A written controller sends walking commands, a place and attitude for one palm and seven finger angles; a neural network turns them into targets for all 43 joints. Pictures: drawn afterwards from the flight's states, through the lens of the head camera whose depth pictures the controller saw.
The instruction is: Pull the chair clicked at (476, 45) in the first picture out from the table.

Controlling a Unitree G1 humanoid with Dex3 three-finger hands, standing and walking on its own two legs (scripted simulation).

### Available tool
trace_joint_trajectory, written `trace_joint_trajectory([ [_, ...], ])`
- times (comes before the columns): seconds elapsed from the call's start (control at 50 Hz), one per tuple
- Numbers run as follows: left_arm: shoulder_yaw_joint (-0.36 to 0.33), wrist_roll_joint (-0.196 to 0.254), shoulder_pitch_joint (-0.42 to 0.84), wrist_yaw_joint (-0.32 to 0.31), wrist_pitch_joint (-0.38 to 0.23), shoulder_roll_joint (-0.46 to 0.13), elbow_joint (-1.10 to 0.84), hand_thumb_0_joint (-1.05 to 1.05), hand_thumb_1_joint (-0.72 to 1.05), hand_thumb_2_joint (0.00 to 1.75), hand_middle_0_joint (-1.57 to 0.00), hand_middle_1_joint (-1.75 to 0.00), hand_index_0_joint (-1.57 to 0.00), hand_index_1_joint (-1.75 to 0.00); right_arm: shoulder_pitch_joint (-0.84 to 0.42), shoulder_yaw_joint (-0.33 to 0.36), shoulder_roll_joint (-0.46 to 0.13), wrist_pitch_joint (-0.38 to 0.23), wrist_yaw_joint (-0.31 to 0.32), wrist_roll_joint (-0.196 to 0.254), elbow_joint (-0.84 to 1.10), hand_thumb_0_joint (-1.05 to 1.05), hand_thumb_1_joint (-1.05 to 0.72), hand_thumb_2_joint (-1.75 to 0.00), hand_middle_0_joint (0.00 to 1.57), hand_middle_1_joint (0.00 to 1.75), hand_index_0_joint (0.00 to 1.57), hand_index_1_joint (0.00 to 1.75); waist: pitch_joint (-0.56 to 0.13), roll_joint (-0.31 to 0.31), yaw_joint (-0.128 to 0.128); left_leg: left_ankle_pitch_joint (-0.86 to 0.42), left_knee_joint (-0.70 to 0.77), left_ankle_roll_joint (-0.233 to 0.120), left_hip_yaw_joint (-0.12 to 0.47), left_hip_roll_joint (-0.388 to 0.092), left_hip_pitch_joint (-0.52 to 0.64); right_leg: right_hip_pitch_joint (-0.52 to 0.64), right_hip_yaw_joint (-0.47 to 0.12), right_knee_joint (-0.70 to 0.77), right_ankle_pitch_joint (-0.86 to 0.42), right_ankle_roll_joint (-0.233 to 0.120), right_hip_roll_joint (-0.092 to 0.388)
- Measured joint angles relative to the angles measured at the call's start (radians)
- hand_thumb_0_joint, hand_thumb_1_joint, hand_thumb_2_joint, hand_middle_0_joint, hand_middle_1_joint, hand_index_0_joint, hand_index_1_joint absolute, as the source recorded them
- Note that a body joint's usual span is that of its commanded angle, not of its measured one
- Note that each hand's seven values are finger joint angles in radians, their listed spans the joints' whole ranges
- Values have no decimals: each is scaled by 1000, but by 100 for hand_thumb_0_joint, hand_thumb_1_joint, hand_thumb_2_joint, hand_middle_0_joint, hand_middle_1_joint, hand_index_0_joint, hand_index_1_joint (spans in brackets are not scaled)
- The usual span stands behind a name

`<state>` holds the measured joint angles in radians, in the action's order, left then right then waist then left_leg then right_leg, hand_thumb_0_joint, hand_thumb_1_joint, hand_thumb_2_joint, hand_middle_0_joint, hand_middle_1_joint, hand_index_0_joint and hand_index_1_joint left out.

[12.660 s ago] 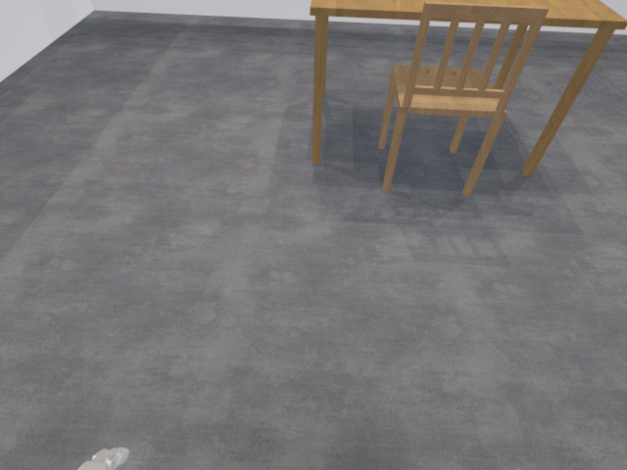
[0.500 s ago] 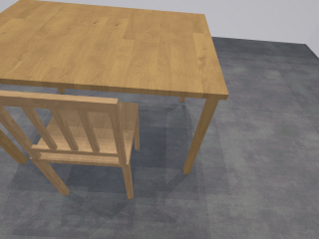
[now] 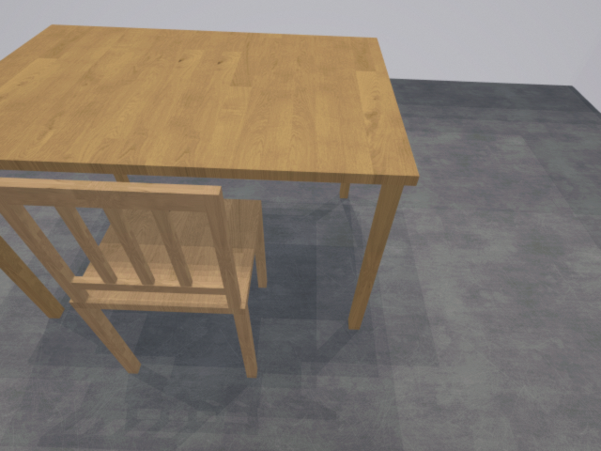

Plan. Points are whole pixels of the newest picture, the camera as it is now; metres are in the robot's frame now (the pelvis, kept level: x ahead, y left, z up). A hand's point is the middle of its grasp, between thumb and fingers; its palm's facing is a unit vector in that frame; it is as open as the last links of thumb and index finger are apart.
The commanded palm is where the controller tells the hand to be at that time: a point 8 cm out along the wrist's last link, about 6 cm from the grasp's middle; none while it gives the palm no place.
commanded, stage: come to a stop and stand still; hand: left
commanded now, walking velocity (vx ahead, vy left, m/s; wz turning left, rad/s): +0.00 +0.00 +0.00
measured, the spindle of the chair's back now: (131, 247) +0.50 +0.38 -0.11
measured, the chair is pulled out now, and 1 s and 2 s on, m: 0.00 0.00 0.00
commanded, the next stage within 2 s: look again from close up in 0.16 s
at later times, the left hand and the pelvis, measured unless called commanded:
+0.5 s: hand out of the picture +0.01 +0.18 -0.18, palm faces +0.03 -0.98 -0.19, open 7.4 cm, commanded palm none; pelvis +0.02 +0.02 -0.01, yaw +0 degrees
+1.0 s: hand out of the picture +0.04 +0.19 -0.18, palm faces +0.02 -0.98 -0.18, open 7.4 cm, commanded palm none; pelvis +0.04 +0.02 +0.00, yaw -1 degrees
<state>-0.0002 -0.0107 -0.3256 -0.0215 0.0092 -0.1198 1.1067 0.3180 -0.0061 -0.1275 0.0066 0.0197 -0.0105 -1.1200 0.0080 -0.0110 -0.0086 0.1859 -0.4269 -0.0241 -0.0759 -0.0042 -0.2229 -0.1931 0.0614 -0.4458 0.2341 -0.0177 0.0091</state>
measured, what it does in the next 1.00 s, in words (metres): stands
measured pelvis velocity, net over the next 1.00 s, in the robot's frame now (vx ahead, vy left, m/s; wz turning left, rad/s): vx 0.04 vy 0.02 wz -0.01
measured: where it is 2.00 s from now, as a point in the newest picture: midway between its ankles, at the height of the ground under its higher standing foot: outside the picture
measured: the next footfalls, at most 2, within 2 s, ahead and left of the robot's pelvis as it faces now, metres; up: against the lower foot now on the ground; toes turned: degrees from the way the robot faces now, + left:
none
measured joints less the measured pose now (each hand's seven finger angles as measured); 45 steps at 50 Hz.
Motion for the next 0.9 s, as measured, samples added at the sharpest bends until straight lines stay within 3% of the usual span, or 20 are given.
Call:
trace_joint_trajectory([
  [0.26,1,3,-29,-3,-13,14,20,1,91,90,-20,-30,-19,-30,29,-3,27,-10,6,2,-20,0,-91,-90,20,30,20,30,-1,-6,0,5,-6,6,7,-5,-6,0,6,2,3,-6,-5],
  [0.3,12,-3,-29,-15,-24,21,13,1,91,90,-20,-30,-19,-30,22,-1,16,-2,-4,3,-2,0,-91,-90,20,30,20,30,4,16,-2,34,-62,12,15,-19,-40,-10,12,-3,4,-6,-18],
  [0.42,12,-3,-30,-15,-28,15,-9,1,91,90,-20,-30,-20,-30,14,10,-11,-9,-11,-6,58,1,-92,-90,20,30,20,30,-1,48,29,85,-148,-11,19,-10,-83,-48,10,-80,52,4,-9],
  [0.58,2,0,16,-16,-34,-16,-36,1,91,90,-20,-30,-19,-30,12,-3,-25,-26,-2,-3,39,2,-93,-90,20,30,20,30,-17,46,13,86,-96,-28,-3,21,-22,-12,-13,-72,69,27,21],
  [0.9,2,1,45,-14,-19,-31,-26,1,92,90,-20,-30,-19,-30,-38,-11,-34,-35,3,0,9,1,-92,-90,20,30,20,30,17,14,8,78,-35,-35,-19,35,36,32,-29,-30,65,38,32],
])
